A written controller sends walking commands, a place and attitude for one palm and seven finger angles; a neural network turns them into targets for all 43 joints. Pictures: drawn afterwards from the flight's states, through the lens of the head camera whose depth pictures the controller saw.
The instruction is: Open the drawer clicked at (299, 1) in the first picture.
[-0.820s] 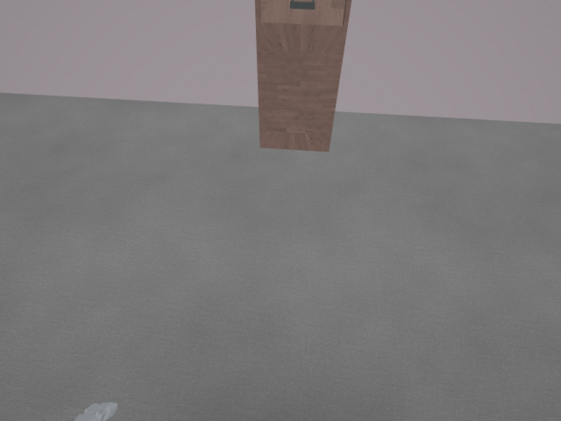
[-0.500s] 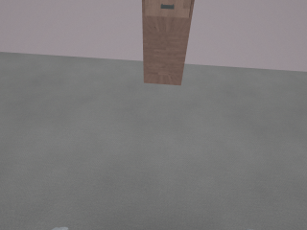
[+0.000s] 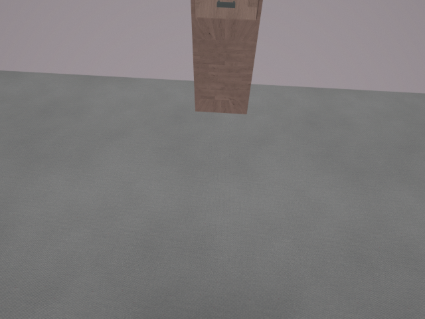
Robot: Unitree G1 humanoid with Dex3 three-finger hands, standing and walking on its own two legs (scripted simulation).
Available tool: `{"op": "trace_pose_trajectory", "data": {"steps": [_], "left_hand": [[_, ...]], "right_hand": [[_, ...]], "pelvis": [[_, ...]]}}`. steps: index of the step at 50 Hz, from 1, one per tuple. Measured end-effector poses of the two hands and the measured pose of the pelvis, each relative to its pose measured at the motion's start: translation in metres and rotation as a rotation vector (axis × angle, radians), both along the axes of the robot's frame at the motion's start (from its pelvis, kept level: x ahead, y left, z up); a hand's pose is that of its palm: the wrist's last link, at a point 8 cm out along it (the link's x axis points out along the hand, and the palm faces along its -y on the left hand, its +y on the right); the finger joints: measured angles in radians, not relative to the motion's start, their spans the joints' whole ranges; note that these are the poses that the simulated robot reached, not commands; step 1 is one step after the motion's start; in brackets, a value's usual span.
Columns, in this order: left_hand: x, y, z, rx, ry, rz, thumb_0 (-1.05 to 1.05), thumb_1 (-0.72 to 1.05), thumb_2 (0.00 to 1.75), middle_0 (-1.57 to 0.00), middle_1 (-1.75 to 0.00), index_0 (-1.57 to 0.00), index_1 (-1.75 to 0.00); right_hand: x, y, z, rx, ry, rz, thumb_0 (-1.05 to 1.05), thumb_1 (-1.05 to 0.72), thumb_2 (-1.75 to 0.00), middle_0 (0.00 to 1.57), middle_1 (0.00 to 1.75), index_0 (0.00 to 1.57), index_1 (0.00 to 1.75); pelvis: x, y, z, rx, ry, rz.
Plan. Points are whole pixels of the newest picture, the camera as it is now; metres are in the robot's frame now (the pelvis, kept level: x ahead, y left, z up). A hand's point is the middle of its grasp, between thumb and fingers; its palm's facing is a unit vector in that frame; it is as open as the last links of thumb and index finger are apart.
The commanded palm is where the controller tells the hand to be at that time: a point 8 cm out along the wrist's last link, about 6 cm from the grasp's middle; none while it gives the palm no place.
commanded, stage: stand and wait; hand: left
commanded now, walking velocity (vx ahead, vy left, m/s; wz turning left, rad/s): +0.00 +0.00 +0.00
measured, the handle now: (226, 3) +1.68 +0.01 +0.01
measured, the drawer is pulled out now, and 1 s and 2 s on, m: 0.00 0.00 0.00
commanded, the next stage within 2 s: look at it before walking up in 0.04 s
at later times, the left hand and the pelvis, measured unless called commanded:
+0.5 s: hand out of the picture +0.08 +0.25 -0.16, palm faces -0.04 -0.94 -0.33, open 7.4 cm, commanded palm none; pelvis +0.01 +0.00 +0.00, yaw +0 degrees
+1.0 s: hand out of the picture +0.09 +0.25 -0.15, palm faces -0.03 -0.94 -0.33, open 7.4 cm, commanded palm none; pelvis +0.02 +0.00 +0.00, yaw +0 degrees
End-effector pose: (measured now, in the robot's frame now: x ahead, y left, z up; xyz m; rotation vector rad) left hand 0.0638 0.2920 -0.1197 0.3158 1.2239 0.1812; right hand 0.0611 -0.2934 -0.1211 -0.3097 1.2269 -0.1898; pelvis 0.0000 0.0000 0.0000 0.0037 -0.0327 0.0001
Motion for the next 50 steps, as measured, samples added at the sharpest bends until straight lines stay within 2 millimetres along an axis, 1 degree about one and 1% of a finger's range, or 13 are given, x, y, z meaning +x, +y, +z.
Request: {"op": "trace_pose_trajectory", "data": {"steps": [14, 35, 50], "left_hand": [[0.009, -0.003, 0.000, -0.008, -0.012, -0.011, 0.01, 0.90, 0.90, -0.20, -0.30, -0.20, -0.30], [0.015, 0.001, 0.000, -0.005, 0.003, -0.003, 0.01, 0.90, 0.90, -0.20, -0.30, -0.20, -0.30], [0.020, 0.002, 0.002, -0.001, -0.004, -0.001, 0.01, 0.90, 0.90, -0.20, -0.30, -0.20, -0.30]], "right_hand": [[0.004, 0.002, 0.001, 0.004, -0.002, 0.001, 0.01, -0.91, -0.90, 0.20, 0.30, 0.20, 0.30], [0.026, 0.004, 0.004, -0.002, -0.021, 0.012, 0.01, -0.91, -0.90, 0.20, 0.30, 0.20, 0.30], [0.034, 0.004, 0.005, -0.001, -0.029, 0.013, 0.01, -0.91, -0.90, 0.20, 0.30, 0.20, 0.30]], "pelvis": [[0.002, 0.000, 0.001, 0.000, 0.008, -0.001], [0.012, 0.002, 0.002, -0.001, 0.011, -0.003], [0.017, 0.002, 0.003, -0.001, 0.008, -0.003]]}}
